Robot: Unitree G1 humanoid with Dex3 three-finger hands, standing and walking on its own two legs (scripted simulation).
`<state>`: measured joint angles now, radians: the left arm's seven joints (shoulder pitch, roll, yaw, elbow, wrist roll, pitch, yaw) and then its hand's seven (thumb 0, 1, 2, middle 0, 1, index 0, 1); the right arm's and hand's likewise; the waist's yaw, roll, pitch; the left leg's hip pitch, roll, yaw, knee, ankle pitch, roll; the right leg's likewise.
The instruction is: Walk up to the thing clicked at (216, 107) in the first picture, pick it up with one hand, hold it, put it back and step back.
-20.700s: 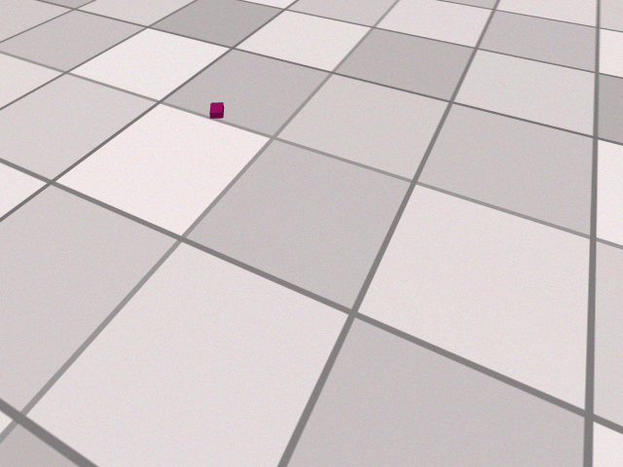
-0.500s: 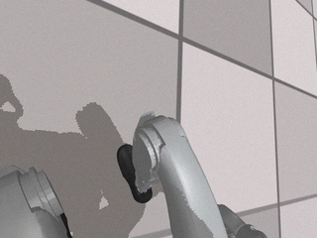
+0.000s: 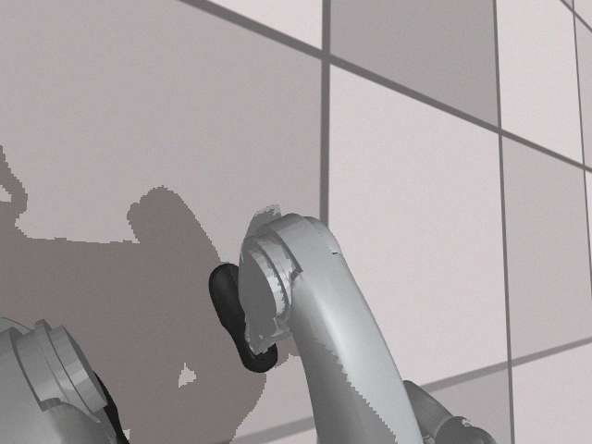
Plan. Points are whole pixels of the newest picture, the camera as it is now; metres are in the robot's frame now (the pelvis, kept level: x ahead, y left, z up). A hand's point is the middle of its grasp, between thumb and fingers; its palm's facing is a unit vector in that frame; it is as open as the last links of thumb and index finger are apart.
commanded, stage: rest palm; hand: left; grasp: from above
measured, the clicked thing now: out of the picture +0.48 +0.34 -0.29
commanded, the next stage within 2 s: close in 0.06 s
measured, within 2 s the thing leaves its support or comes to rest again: neither
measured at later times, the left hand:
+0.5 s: hand out of the picture +0.47 +0.34 -0.26, palm faces -0.43 -0.17 -0.89, open 13.5 cm
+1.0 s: hand out of the picture +0.47 +0.33 -0.26, palm faces -0.43 -0.17 -0.88, open 11.9 cm
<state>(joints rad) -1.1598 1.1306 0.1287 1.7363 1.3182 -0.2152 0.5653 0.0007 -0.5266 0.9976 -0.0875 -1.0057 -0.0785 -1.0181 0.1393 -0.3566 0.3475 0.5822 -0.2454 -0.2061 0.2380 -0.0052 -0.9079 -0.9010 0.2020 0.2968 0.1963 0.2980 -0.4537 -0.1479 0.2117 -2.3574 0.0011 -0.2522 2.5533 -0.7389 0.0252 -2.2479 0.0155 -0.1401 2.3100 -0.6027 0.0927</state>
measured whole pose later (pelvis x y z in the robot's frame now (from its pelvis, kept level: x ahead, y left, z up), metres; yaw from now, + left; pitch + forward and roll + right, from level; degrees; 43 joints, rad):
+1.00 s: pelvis +0.00 +0.00 +0.00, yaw -1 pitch +29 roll -18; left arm -1.16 1.15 0.11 1.73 1.30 -0.22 0.55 0.00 -0.14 0.72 -0.31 -0.86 -0.34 -0.82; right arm 0.13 -0.35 0.38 0.58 -0.25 -0.19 0.22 -0.01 -0.90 -0.90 0.20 0.30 0.20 0.30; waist -0.45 -0.15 0.22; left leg -2.36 0.00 -0.26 2.54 -0.73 0.03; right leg -2.24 0.02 -0.15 2.29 -0.59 0.09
